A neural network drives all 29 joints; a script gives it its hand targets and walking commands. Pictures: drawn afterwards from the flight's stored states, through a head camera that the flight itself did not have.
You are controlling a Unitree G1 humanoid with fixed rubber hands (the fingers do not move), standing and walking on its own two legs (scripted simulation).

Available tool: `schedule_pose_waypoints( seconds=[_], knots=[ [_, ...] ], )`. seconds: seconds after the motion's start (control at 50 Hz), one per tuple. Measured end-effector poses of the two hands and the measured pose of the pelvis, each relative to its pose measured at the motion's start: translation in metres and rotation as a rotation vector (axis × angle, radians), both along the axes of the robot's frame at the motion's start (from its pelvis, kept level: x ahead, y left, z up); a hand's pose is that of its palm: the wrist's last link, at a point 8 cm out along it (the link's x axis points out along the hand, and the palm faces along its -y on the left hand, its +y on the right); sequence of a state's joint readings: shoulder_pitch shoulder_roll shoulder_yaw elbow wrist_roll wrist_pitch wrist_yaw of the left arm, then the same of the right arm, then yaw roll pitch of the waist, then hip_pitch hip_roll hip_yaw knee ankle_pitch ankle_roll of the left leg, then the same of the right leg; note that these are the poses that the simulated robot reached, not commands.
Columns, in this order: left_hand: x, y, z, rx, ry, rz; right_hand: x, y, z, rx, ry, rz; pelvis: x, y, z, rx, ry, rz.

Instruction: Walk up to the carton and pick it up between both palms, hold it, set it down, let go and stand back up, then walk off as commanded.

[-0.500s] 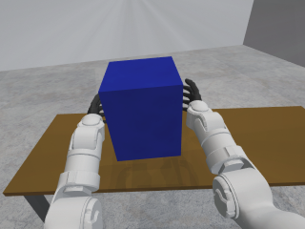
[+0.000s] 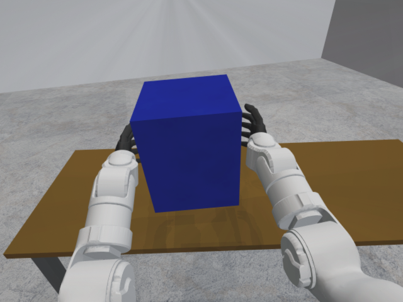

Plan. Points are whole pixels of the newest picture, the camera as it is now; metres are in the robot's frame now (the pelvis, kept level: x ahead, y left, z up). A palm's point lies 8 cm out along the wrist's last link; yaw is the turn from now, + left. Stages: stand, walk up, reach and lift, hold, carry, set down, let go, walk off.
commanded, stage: hold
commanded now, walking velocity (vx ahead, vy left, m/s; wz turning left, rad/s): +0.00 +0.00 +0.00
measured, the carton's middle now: (191, 142) +0.41 +0.01 +0.19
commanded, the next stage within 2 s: set down in 0.30 s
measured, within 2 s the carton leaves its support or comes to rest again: neither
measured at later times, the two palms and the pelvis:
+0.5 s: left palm (125, 154) +0.37 +0.14 +0.20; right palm (257, 135) +0.39 -0.13 +0.22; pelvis +0.00 +0.00 +0.00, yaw +0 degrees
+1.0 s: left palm (137, 168) +0.40 +0.13 +0.14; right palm (252, 142) +0.43 -0.13 +0.17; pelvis +0.03 -0.01 +0.00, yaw +0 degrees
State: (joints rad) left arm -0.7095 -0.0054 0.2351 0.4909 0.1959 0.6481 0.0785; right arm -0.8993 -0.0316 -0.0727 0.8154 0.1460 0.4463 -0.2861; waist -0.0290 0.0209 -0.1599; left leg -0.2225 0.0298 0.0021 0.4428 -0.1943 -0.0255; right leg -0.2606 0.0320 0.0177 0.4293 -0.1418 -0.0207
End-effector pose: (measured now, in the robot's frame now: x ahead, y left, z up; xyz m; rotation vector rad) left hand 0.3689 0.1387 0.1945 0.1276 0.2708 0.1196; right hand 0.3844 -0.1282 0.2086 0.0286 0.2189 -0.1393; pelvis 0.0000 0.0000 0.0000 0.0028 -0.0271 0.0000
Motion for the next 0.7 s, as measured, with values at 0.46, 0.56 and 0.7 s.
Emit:
schedule_pose_waypoints(
  seconds=[0.46,0.56,0.7],
  knots=[
    [0.002,0.000,0.004,0.000,-0.038,0.002,0.002,0.000,0.005,0.006,-0.041,0.000,0.001,0.000,0.000,0.000,0.000,0.000],
    [0.008,-0.005,-0.003,-0.034,-0.036,-0.002,0.007,-0.005,0.007,0.017,-0.083,-0.007,0.003,-0.002,0.001,0.002,0.006,0.001],
    [0.022,-0.015,-0.025,-0.030,0.009,-0.009,0.024,-0.013,-0.007,0.041,-0.091,0.001,0.011,-0.006,0.002,0.008,0.011,0.001]
  ],
)
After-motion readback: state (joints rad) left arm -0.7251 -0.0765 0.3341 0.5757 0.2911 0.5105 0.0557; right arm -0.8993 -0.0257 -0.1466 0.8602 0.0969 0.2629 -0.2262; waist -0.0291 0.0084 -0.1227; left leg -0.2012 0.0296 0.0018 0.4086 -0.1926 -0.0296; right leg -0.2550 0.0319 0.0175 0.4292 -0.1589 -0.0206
